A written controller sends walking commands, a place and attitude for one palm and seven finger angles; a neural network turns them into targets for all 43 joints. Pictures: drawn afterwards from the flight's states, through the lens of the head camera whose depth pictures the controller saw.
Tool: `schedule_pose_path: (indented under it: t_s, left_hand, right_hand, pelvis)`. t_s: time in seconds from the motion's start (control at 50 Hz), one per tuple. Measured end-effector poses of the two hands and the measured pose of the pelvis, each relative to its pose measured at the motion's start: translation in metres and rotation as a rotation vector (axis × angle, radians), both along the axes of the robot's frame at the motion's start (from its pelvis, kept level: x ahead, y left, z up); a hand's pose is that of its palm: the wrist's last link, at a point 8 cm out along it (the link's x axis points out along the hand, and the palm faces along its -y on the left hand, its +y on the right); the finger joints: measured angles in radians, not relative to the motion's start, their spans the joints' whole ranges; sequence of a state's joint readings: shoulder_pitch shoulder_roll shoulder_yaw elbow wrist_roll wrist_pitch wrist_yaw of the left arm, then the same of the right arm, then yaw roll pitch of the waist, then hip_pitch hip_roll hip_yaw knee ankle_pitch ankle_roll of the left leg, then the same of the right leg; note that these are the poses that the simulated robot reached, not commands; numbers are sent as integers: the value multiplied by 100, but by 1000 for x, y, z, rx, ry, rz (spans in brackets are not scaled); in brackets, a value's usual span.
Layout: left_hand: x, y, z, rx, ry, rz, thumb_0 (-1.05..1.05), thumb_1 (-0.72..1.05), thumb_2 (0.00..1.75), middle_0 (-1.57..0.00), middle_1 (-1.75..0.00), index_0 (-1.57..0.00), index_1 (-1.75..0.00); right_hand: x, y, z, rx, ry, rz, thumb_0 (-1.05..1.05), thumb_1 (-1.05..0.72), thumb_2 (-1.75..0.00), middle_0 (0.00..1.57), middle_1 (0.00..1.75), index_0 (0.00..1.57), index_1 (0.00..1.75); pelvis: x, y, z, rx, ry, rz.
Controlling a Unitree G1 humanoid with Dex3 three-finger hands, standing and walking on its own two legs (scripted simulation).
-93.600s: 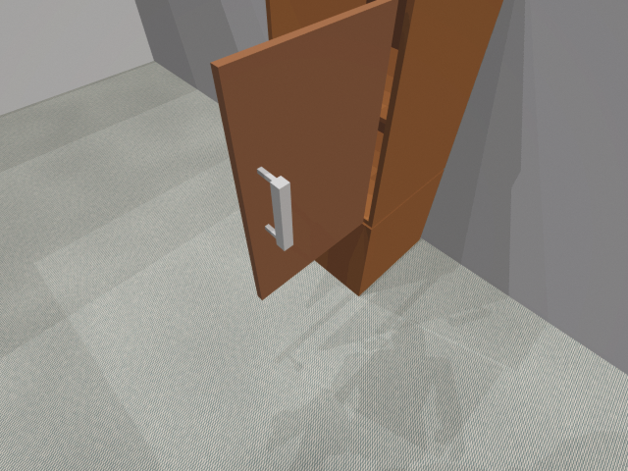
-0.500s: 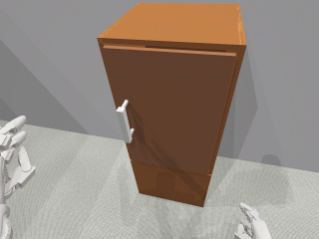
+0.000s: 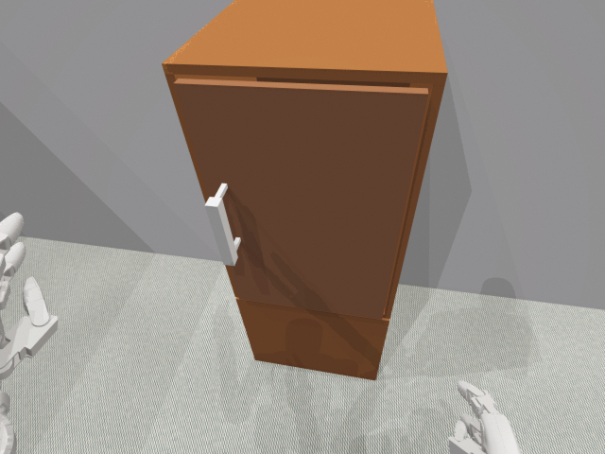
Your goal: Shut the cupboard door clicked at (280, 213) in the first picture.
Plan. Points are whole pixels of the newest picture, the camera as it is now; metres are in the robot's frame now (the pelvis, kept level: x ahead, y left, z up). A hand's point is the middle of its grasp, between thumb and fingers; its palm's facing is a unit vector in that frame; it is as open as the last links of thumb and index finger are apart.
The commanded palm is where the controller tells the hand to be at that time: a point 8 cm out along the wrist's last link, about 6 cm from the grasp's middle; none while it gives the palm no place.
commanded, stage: step back with the hand held close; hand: left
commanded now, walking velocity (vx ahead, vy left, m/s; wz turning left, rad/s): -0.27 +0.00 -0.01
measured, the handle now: (226, 225) +0.53 +0.21 -0.03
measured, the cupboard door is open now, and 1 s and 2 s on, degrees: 0 0 0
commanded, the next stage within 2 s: stop stepping back and stand still in 1.22 s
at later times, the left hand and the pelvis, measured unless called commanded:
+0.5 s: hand out of the picture +0.14 +0.29 +0.16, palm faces +0.46 -0.76 -0.47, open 7.4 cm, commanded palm +0.08 +0.32 +0.17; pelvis -0.07 +0.02 -0.01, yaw +0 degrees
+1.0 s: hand out of the picture +0.05 +0.28 +0.16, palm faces +0.54 -0.68 -0.50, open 7.4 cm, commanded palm -0.02 +0.31 +0.17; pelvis -0.13 +0.00 -0.03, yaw +6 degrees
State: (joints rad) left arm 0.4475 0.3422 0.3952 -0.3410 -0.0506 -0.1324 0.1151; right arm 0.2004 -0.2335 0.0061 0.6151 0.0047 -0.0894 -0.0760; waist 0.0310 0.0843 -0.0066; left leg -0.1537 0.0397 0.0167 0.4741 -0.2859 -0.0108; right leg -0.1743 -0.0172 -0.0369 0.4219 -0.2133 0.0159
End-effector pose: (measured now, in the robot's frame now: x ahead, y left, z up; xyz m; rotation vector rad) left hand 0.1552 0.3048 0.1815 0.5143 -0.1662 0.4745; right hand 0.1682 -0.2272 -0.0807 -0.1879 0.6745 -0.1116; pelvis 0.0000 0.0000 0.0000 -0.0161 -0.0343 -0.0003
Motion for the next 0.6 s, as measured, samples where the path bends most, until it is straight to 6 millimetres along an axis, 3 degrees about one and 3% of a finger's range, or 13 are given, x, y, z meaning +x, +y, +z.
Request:
schedule_pose_path:
  t_s: [0.14, 0.26, 0.44, 0.6]
  left_hand:
    - [-3, 6, -10, 22, 66, -57, 1, 88, 90, -21, -30, -21, -30]
    - [-15, 17, -5, 60, 49, -70, 1, 88, 90, -21, -30, -22, -30]
    - [-49, 19, -5, 77, -29, -63, 1, 88, 90, -21, -30, -21, -30]
    - [-79, 12, -7, 77, -102, -47, 1, 88, 90, -21, -30, -21, -30]
  right_hand:
    - [-19, -6, -1, -41, 56, -78, 1, -90, -90, 20, 30, 21, 30]
    - [-39, -1, 2, -58, 70, -105, 1, -90, -90, 20, 30, 21, 30]
    - [-71, 8, 1, -54, 39, -86, 1, -90, -90, 20, 30, 21, 30]
    - [-101, 2, -7, -66, 43, -58, 1, -90, -90, 20, 30, 21, 30]
  pelvis:
    - [-11, 15, -2, 8, 37, -10]
    - [-27, 22, -4, 14, 34, -20]
    - [-56, 22, -12, 9, 27, -12]
    - [-79, 14, -18, -1, 20, -1]
